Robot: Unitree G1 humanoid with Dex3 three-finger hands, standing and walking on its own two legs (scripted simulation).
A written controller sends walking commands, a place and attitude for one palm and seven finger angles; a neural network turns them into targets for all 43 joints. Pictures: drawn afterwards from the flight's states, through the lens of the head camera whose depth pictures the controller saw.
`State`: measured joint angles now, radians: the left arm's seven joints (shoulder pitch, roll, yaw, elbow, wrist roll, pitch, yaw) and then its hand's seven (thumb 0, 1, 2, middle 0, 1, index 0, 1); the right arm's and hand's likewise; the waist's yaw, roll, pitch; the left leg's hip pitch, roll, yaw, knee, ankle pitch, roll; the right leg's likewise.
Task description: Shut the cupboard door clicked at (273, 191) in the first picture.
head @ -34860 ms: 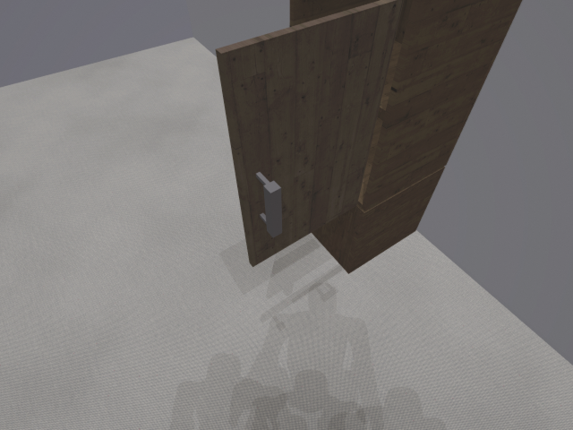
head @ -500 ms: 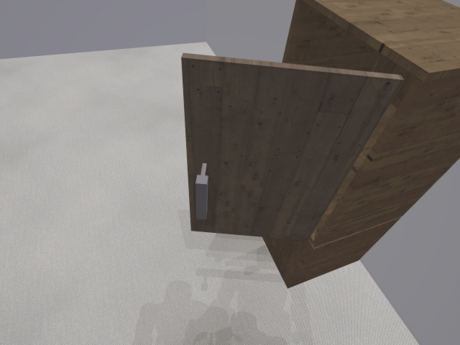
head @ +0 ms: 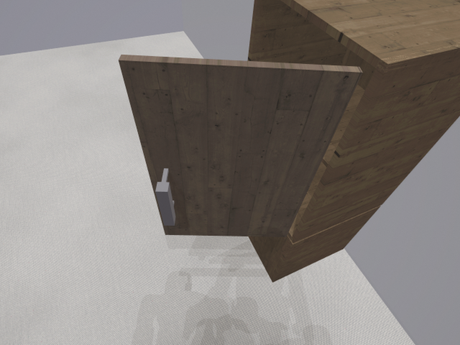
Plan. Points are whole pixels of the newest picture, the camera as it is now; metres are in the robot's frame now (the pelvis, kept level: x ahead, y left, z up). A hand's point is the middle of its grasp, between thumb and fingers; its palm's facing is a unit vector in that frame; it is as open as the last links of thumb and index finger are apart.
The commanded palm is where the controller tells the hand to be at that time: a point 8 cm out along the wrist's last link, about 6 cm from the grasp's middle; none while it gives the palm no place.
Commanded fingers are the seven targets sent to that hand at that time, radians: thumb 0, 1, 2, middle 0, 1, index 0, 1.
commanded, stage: come to a stop and stand still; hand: left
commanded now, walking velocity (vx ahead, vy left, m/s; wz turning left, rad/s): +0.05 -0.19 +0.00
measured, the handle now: (167, 197) +0.45 +0.17 -0.09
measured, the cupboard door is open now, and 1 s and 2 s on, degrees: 66 66 66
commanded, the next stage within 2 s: look again from close up in 0.98 s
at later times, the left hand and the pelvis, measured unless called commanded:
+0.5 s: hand out of the picture +0.07 +0.15 -0.19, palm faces +0.06 -0.98 -0.19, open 7.3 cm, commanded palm none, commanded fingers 0.00 0.90 0.90 -0.20 -0.30 -0.20 -0.30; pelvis +0.03 -0.04 -0.01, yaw +0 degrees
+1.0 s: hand out of the picture +0.05 +0.17 -0.18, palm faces +0.03 -0.96 -0.26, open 7.4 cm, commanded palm none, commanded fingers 0.00 0.90 0.90 -0.20 -0.30 -0.20 -0.30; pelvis +0.02 -0.03 -0.01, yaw +1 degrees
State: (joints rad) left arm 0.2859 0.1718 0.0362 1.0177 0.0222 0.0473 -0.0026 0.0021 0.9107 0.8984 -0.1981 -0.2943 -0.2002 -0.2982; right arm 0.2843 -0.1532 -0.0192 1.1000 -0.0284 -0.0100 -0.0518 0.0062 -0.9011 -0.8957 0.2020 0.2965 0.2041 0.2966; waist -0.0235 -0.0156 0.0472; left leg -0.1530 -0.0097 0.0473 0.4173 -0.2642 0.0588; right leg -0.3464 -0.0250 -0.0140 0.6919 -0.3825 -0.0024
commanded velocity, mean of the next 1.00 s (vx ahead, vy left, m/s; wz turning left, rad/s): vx -0.04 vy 0.05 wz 0.00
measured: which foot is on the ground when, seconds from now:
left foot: down 0.00-1.00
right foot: up 0.00-0.06, down 0.08-1.00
